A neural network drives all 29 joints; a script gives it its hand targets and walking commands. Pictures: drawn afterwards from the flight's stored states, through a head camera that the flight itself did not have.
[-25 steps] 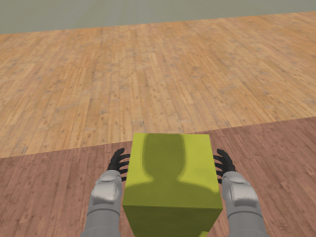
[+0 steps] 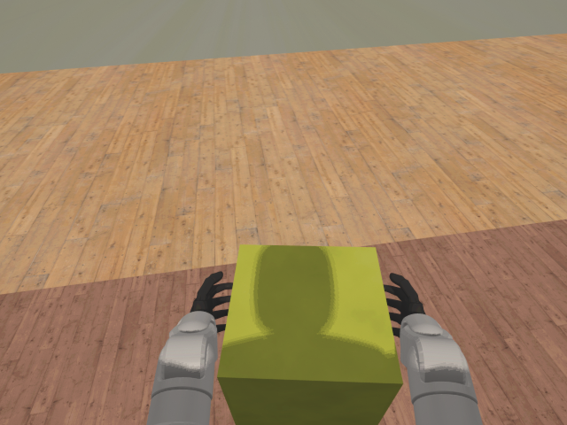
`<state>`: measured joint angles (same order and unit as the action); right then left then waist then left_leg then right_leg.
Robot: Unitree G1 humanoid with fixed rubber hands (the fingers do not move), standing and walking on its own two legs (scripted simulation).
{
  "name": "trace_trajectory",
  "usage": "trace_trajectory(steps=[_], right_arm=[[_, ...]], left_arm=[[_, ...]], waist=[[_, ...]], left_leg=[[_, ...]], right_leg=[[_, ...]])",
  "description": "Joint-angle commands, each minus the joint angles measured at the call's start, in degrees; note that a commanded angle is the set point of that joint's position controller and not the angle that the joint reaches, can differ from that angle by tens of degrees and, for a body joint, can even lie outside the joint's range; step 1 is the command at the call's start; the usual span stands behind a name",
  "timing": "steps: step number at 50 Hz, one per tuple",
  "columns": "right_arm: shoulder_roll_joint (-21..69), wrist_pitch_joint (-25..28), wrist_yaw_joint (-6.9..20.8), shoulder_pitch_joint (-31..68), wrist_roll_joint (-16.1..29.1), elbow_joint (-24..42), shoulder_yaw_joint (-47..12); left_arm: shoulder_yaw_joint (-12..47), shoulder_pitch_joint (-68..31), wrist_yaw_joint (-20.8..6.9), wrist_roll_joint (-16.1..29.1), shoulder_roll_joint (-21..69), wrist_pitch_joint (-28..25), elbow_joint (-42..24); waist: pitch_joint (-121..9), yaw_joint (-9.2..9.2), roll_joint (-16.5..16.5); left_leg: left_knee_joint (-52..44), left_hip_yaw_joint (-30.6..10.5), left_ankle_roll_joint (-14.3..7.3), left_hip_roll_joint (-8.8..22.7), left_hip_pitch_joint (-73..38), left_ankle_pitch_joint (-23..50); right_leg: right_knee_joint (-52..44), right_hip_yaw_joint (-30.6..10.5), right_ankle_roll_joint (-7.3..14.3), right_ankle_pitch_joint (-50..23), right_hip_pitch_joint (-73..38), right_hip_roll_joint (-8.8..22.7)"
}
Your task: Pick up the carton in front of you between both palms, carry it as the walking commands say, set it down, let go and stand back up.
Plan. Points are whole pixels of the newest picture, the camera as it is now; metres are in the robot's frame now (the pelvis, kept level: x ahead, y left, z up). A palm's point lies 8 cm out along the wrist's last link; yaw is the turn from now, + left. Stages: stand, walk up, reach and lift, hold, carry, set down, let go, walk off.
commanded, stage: hold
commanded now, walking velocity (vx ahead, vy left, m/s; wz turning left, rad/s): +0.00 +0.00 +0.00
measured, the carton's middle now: (305, 344) +0.29 +0.00 -0.03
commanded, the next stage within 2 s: carry in 1.06 s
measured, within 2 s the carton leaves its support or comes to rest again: neither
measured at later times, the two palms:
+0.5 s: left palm (201, 321) +0.28 +0.15 +0.05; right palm (415, 324) +0.28 -0.15 +0.05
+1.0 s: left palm (201, 319) +0.28 +0.15 +0.05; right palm (414, 322) +0.28 -0.15 +0.05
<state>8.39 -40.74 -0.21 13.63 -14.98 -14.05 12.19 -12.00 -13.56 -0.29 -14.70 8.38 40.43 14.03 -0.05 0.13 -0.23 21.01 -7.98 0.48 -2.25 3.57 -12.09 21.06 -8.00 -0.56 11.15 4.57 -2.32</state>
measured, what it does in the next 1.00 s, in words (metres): stands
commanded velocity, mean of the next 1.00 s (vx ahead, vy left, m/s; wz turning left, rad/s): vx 0.00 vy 0.00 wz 0.00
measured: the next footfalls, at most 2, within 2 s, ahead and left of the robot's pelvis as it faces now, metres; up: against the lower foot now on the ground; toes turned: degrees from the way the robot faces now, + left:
right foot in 1.48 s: +0.15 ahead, -0.09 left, +0.00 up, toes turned -7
left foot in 1.82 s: +0.45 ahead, +0.14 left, +0.00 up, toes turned +12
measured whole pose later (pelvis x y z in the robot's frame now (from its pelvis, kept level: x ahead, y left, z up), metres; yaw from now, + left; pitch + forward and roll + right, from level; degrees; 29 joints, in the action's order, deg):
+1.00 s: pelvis +0.00 +0.00 +0.00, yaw +0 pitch -7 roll +0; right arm 8.6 -43.9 0.2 14.8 -15.5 -12.4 12.5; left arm -12.4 -14.6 -0.8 -15.4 8.6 43.6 12.3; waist 1.0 0.1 -0.2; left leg 20.3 -7.5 0.5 -2.0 1.6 -11.6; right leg 20.2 -7.5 -0.5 10.6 2.5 -2.2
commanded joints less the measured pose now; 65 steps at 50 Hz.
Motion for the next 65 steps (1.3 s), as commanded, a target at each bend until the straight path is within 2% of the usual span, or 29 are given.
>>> trace_trajectory(steps=[1,8,19,42,52,53,54,55,56,57,60,61,62,63,64,65], right_arm=[[54.22,0.98,13.57,27.63,15.82,5.69,-34.26],[51.22,-1.62,13.40,27.45,13.71,2.64,-30.22],[53.03,-0.98,14.04,33.03,14.18,1.63,-30.60],[52.63,-1.24,13.59,29.48,14.44,3.27,-30.95],[52.30,-1.37,13.46,28.43,14.55,4.26,-31.20],[52.29,-1.56,13.55,29.36,14.95,4.36,-31.95],[52.17,-1.60,13.50,29.47,15.29,4.67,-31.97],[52.13,-1.71,13.41,29.88,16.14,6.53,-33.15],[52.36,-2.04,13.23,30.64,16.87,8.04,-34.25],[52.57,-2.46,12.96,31.81,17.72,9.92,-35.44],[52.63,-5.07,11.77,31.09,20.63,15.53,-40.07],[52.62,-6.41,11.28,30.60,21.55,17.14,-41.55],[52.29,-7.89,10.76,30.44,22.36,18.59,-42.64],[52.00,-9.41,10.26,31.12,23.00,19.91,-43.15],[51.27,-11.00,9.61,30.68,23.53,21.06,-43.71],[49.98,-12.57,8.79,28.77,23.88,21.67,-43.77]], left_arm=[[33.72,-27.26,-13.09,15.49,54.18,-0.75,-5.38],[29.77,-27.18,-12.91,13.30,51.14,1.83,-2.20],[29.90,-32.52,-13.43,13.45,53.04,1.15,-1.12],[30.35,-29.13,-13.24,13.82,52.36,1.39,-3.00],[30.69,-28.11,-13.07,13.97,52.05,1.58,-4.05],[31.58,-28.98,-13.03,14.83,52.23,1.78,-4.90],[31.14,-28.72,-12.96,14.99,51.91,1.93,-4.82],[32.34,-28.91,-12.77,15.54,52.13,2.09,-6.39],[33.66,-29.99,-12.46,16.27,52.56,2.36,-7.98],[34.97,-30.86,-12.09,16.87,52.74,2.73,-9.68],[38.48,-29.20,-10.61,18.94,52.75,5.36,-15.30],[39.66,-28.56,-10.02,19.68,52.22,6.75,-16.84],[40.75,-28.31,-9.42,20.42,51.45,8.27,-18.54],[41.32,-28.54,-8.85,21.02,50.84,9.82,-19.89],[42.07,-27.76,-8.18,21.81,49.94,11.43,-21.45],[42.76,-27.38,-7.47,22.60,49.04,13.11,-23.25]], waist=[[-16.11,-0.03,0.09],[-8.19,-0.10,0.20],[-10.78,-0.01,0.06],[-11.84,-0.06,0.15],[-11.66,-0.06,0.07],[-11.97,-0.03,0.51],[-12.85,-0.04,0.53],[-11.38,-0.10,0.24],[-10.10,-0.09,0.67],[-9.87,0.04,1.49],[-16.24,0.29,5.79],[-16.97,0.24,7.99],[-16.10,0.18,8.76],[-14.88,0.28,8.32],[-14.03,0.41,5.05],[-13.61,-0.15,-2.12]], left_leg=[[-2.46,3.63,0.90,-3.49,-3.43,16.33],[-4.20,4.15,0.52,-3.19,-0.76,7.14],[-3.19,4.29,0.30,-2.93,-0.67,4.89],[-3.36,4.08,0.57,-3.23,-2.42,10.76],[-3.47,3.92,0.58,-3.27,-2.58,11.38],[1.14,2.14,-0.92,6.73,4.39,2.58],[-0.18,0.12,-1.37,6.20,6.32,-10.16],[-0.75,-0.10,-1.59,5.40,9.63,-21.89],[-0.13,0.00,-1.59,5.13,12.38,-27.87],[1.77,0.70,-1.44,5.27,14.05,-26.58],[10.42,7.57,-0.50,2.84,14.20,-13.34],[10.82,9.90,-0.38,1.66,14.96,-12.56],[8.69,11.08,-0.57,1.31,15.17,-13.37],[6.02,11.14,-0.92,1.90,13.11,-13.83],[2.85,8.78,-1.53,3.77,9.11,-14.90],[-1.58,0.55,-3.41,9.36,4.05,-18.61]], right_leg=[[-1.97,3.66,-0.84,-15.88,-6.48,-3.47],[-3.79,4.08,-0.47,-6.66,-4.12,-3.17],[-2.85,4.34,-0.33,-4.23,-3.94,-3.02],[-3.00,3.95,-0.53,-10.41,-5.77,-3.27],[-3.00,3.82,-0.47,-10.90,-5.81,-3.31],[1.80,2.83,0.51,-1.72,1.21,7.06],[0.22,0.72,1.42,11.00,3.47,6.49],[-1.01,-0.15,1.90,23.18,6.86,6.16],[-1.42,-0.87,2.32,29.08,8.90,6.32],[-1.25,-1.39,2.75,28.67,9.33,7.15],[-3.40,-4.51,4.80,23.31,6.55,10.94],[-4.32,-5.97,5.70,24.90,5.85,12.48],[-4.49,-6.04,6.26,26.81,6.78,13.18],[-3.07,-4.69,6.16,27.24,9.66,13.00],[0.52,-0.96,4.93,25.18,13.81,11.03],[9.07,5.09,2.95,20.60,20.00,7.62]])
